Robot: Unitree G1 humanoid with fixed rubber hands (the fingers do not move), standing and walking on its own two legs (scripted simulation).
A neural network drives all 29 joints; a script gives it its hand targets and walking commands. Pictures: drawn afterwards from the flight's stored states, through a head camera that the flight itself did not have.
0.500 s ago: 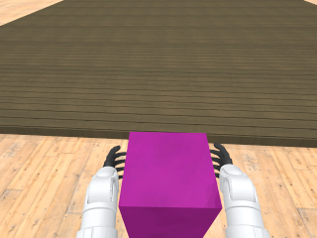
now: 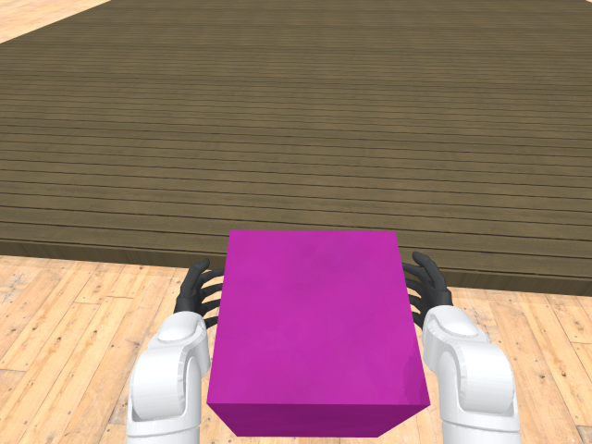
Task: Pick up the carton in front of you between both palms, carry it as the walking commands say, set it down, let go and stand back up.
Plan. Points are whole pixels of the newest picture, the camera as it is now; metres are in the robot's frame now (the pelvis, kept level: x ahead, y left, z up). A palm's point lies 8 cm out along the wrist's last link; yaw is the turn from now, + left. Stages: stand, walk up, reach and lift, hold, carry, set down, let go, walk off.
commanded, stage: carry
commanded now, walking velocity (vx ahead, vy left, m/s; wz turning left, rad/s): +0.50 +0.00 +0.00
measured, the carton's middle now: (309, 342) +0.28 +0.01 +0.03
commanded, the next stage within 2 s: none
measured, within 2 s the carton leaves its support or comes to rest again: neither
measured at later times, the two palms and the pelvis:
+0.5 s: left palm (234, 205) +0.48 +0.13 +0.11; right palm (411, 198) +0.51 -0.17 +0.10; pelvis +0.28 -0.03 +0.02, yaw +2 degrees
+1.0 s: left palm (246, 89) +0.90 +0.16 +0.15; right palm (371, 87) +0.88 -0.15 +0.15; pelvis +0.60 +0.01 +0.02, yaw -1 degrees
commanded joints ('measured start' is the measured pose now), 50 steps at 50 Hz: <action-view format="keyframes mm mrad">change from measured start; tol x32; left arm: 1 -423 -780 -670 -204 -309 62 -108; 27 -134 -632 -608 -363 -319 101 24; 50 -663 -486 -416 -88 -252 119 136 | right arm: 1 -259 810 617 -100 235 64 76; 26 -54 663 558 -312 225 114 -97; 50 -599 479 436 -93 270 129 -150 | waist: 1 -38 373 -108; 13 31 -242 -152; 50 -63 153 -32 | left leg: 1 582 373 -543 -203 372 201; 8 282 253 -135 -204 330 85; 14 -508 79 -100 721 -200 6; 33 149 -62 193 -21 157 40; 36 524 407 -708 -289 -112 257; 50 252 222 -71 -300 254 167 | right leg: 1 -582 50 -146 356 -65 1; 5 -593 -20 -84 170 -96 -15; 10 159 118 -282 -145 266 -25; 13 444 -377 613 -419 30 -249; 32 265 -145 -201 -207 917 -83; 37 -439 30 19 834 -14 -50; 50 -459 -30 -119 150 336 -38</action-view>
